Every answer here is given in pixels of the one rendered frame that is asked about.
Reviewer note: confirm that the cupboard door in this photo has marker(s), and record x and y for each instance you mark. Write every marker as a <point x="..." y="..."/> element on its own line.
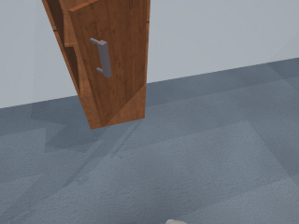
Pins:
<point x="123" y="25"/>

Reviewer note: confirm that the handle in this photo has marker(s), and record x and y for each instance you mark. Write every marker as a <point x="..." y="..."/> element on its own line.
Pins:
<point x="104" y="57"/>

